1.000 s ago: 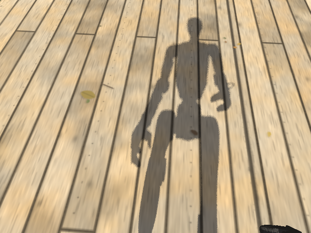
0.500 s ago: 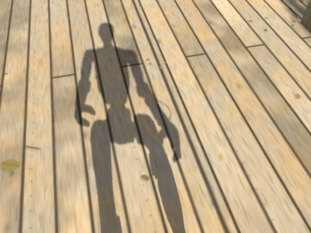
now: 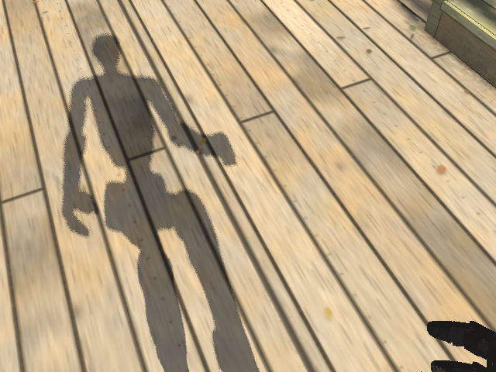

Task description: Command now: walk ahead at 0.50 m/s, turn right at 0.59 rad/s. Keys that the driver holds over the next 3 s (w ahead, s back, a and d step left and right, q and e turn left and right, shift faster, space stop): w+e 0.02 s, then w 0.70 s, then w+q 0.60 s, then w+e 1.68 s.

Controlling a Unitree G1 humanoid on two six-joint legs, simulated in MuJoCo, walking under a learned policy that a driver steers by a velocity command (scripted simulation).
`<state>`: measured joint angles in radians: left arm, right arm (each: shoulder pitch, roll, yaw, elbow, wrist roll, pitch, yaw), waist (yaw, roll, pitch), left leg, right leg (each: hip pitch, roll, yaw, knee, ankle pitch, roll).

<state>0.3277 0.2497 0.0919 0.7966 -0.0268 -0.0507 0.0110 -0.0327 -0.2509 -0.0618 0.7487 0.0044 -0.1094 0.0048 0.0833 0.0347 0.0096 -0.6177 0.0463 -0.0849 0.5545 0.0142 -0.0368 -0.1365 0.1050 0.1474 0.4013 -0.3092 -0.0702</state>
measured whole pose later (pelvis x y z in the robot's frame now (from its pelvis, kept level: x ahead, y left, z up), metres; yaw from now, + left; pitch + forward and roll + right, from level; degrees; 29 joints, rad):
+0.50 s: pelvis +0.26 +0.01 +0.00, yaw -7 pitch +3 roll +1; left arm 0.05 0.24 0.05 0.67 -0.02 -0.07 -0.02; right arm 0.38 -0.27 -0.07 0.89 0.02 -0.08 0.01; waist -0.11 -0.03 -0.01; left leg -0.05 -0.02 0.03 0.29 -0.30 0.01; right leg -0.59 -0.07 0.02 0.59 -0.06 -0.02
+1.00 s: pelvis +0.52 -0.04 +0.00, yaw -1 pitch +3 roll -2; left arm 0.35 0.27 0.07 0.83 0.00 -0.08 0.00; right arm 0.09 -0.26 -0.04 0.76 0.02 -0.05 0.04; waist 0.07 0.05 -0.01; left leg -0.69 0.08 -0.03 0.66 0.05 0.03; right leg 0.03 0.03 -0.13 0.22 -0.30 -0.02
